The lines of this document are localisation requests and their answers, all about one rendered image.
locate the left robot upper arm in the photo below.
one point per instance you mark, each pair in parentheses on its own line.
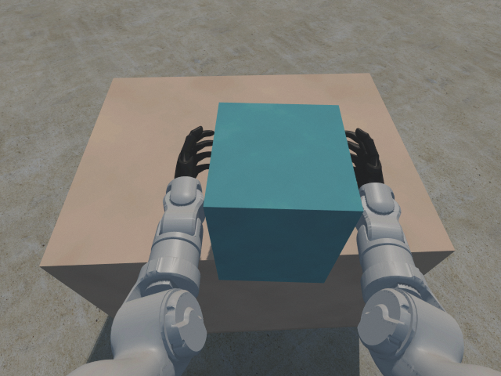
(156,335)

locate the robot left hand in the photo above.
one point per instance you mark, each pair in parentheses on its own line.
(188,159)

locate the robot left forearm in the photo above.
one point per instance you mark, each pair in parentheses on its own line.
(176,248)

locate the right robot upper arm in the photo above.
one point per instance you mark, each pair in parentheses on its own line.
(407,336)

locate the carton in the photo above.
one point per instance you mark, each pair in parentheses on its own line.
(281,198)

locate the robot right hand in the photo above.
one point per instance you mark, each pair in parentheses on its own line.
(367,168)

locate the robot right forearm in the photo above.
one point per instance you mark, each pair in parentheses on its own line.
(384,253)

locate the pedestal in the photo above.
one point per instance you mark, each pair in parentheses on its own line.
(105,230)

